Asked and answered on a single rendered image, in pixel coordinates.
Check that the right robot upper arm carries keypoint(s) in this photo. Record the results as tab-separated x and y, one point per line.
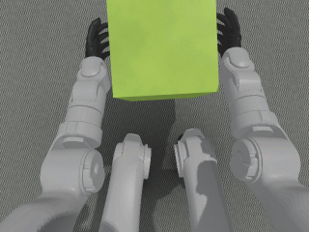
270	166

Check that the robot right shin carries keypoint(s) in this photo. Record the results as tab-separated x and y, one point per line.
207	142

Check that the robot left shin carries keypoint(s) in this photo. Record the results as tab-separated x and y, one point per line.
120	146

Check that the left robot hand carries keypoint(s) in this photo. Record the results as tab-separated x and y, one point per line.
94	47

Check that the robot right forearm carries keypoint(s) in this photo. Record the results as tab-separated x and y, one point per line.
246	98

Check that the robot left forearm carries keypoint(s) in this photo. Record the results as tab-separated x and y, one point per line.
82	125

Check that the carton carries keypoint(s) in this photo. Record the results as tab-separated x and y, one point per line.
162	49

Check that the left robot upper arm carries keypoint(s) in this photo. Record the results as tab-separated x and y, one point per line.
69	176

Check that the right robot hand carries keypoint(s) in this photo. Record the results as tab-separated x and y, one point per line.
231	31

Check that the robot shin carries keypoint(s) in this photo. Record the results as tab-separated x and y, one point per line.
120	146
207	142

